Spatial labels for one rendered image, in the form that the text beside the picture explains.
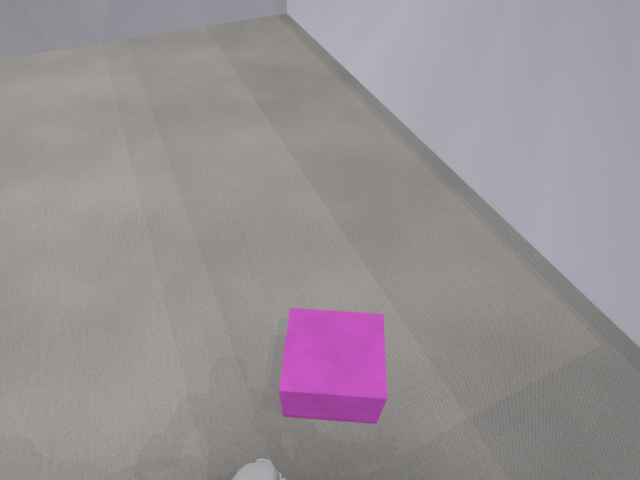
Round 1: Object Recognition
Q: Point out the carton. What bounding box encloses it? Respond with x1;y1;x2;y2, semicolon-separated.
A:
279;308;387;424

